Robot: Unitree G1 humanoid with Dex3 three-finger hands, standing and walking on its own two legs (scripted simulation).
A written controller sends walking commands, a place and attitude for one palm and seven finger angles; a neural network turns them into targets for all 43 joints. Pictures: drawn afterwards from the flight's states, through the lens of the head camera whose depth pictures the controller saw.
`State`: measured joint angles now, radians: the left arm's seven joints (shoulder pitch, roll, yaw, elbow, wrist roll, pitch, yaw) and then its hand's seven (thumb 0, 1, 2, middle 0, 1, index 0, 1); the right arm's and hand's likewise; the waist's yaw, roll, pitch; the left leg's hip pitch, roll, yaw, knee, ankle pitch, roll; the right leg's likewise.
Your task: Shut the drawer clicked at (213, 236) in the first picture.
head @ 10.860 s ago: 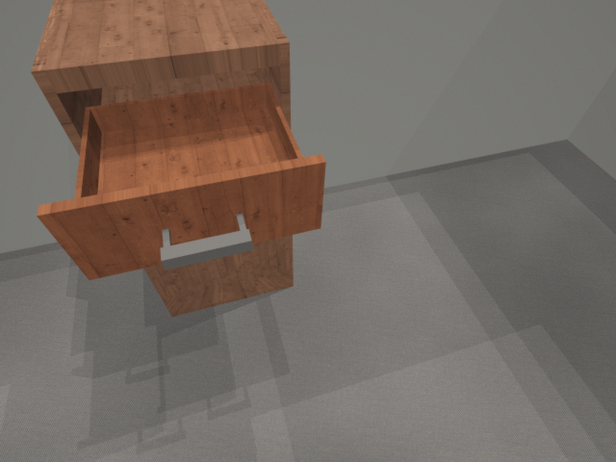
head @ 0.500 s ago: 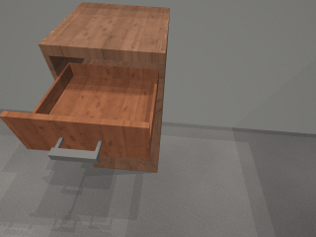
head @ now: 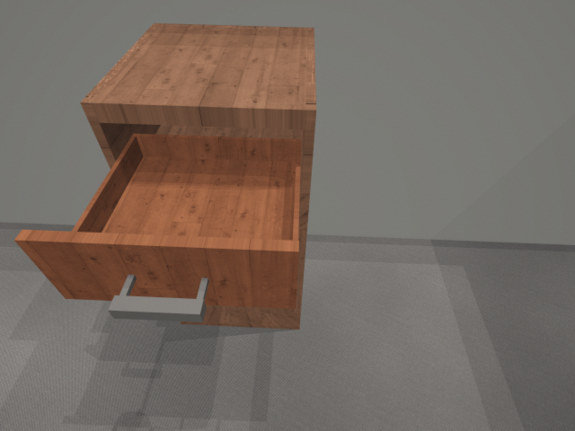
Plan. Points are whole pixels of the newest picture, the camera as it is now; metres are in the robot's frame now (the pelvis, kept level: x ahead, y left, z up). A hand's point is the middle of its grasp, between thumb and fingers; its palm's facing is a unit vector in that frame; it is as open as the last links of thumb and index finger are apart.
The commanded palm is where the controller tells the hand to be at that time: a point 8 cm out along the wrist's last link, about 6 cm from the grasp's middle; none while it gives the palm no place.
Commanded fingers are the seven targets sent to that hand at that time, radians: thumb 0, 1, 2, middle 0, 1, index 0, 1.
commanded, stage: look again from close up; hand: left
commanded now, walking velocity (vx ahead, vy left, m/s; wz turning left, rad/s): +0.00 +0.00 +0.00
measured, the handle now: (162, 295) +0.30 +0.21 +0.02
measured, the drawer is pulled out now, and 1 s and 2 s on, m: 0.30 0.30 0.30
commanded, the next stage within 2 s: raise the hand and make a fist in 0.08 s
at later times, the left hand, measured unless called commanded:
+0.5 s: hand out of the picture +0.14 +0.16 -0.03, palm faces +0.11 -0.99 +0.00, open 6.9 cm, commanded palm +0.08 +0.22 -0.03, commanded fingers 0.00 0.90 0.90 -0.54 -0.67 -0.54 -0.67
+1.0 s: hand (131, 415) +0.14 +0.19 +0.03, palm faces +0.11 -0.99 -0.11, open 3.9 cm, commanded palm +0.08 +0.24 +0.03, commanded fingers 0.00 0.90 0.90 -1.04 -1.21 -1.04 -1.21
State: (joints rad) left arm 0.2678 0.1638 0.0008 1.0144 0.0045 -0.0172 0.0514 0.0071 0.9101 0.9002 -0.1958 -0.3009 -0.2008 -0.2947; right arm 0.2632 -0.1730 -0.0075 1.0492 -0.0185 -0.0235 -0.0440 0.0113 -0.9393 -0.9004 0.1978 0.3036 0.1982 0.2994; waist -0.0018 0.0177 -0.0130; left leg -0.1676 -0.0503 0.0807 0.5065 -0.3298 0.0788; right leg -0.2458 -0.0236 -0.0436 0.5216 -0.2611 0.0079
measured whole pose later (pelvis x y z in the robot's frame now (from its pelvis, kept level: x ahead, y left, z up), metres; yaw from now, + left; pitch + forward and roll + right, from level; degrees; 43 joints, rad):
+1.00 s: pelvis -0.02 -0.05 -0.04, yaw +4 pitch +9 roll +0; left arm 0.58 0.29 0.33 -0.11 -0.37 -0.33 -0.37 0.02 0.89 0.90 -0.85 -1.00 -0.85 -1.00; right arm 0.26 -0.21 0.01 0.58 0.06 -0.24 -0.05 0.01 -0.90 -0.90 0.20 0.30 0.20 0.30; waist -0.01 0.02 -0.13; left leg -0.59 -0.01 0.00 0.92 -0.47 0.01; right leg -0.63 0.05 -0.13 0.87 -0.40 -0.08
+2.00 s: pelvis +0.00 -0.01 -0.02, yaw +4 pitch +2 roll -1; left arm 0.73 0.27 0.17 -0.54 -0.27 -0.09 -0.22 0.02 0.89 0.90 -1.40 -1.60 -1.40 -1.59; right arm 0.26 -0.23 0.05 0.55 0.07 -0.33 -0.03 0.02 -0.91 -0.90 0.20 0.30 0.20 0.30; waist 0.04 0.05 -0.10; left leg -0.36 -0.04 0.01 0.75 -0.43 0.06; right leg -0.40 0.03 -0.10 0.71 -0.36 -0.05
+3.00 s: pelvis -0.02 -0.01 -0.03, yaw +4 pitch +8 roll -1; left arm 0.43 0.22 0.15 -0.08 -0.26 -0.32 -0.28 0.02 0.90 0.90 -1.40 -1.60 -1.40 -1.60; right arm 0.24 -0.25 0.03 0.59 0.03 -0.34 -0.03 0.01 -0.91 -0.90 0.20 0.30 0.20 0.30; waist -0.01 0.03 -0.08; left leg -0.54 -0.05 0.01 0.85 -0.44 0.07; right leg -0.58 0.02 -0.11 0.80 -0.36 -0.05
